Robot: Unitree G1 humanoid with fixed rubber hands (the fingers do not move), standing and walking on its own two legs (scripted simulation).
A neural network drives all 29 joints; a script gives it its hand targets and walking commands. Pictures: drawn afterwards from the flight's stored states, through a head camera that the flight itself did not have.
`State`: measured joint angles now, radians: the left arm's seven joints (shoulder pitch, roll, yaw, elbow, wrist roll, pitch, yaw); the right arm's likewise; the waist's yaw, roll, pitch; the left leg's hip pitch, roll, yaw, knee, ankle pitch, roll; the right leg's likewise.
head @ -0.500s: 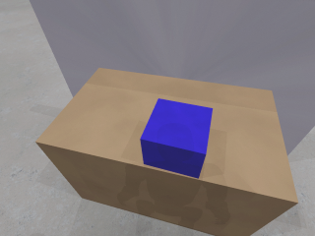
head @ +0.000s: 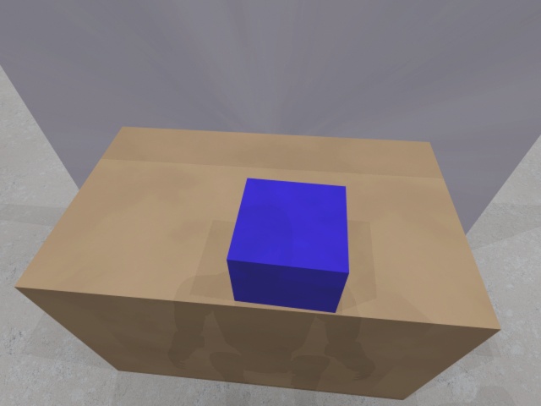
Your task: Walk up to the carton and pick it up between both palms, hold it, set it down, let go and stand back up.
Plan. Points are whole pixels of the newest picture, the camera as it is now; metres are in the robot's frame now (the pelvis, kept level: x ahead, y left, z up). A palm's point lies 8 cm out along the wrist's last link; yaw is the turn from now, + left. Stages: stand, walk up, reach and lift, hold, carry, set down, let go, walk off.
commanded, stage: walk up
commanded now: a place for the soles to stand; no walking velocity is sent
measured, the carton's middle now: (290, 243) +0.44 -0.03 -0.07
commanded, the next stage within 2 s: none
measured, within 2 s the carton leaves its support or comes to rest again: neither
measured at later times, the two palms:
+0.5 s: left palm out of the picture +0.16 +0.26 -0.13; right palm out of the picture +0.06 -0.24 -0.13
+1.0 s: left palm out of the picture +0.11 +0.24 -0.12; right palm out of the picture -0.04 -0.24 -0.13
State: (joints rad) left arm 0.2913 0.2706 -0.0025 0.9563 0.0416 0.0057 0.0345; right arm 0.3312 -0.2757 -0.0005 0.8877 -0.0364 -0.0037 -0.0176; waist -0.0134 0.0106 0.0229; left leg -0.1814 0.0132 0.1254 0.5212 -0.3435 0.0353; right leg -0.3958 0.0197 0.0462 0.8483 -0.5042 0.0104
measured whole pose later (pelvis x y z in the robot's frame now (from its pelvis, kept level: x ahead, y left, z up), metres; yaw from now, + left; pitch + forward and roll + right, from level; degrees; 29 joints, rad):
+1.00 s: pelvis +0.00 +0.01 +0.00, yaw -13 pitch -2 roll +0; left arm 0.28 0.20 -0.01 0.92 0.01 0.01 0.00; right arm 0.35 -0.26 0.01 0.88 -0.02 0.01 0.01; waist -0.02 0.04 0.00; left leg -0.24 0.07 0.05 0.54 -0.26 -0.01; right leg -0.20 0.01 0.04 0.53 -0.30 0.01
